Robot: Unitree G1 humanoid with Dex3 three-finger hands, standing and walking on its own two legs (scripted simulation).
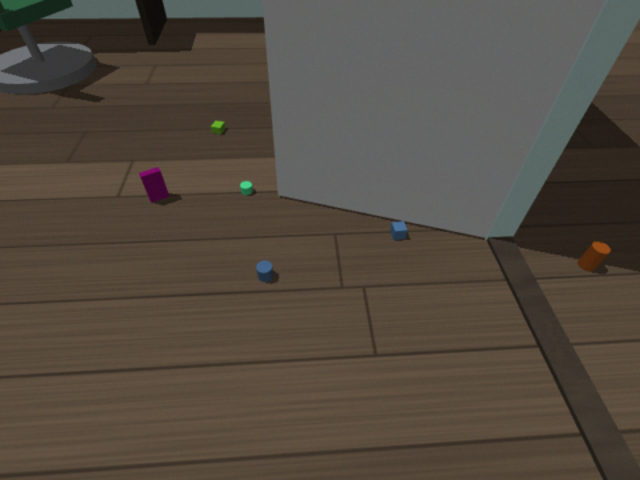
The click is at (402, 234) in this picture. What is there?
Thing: cube
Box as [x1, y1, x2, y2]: [390, 221, 407, 239]
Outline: 403,221 392,222 390,232 393,239 405,237 407,230
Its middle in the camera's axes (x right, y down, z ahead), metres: +0.36 -0.03 +1.69
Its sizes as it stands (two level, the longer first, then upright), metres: 0.055 0.055 0.055
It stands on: the floor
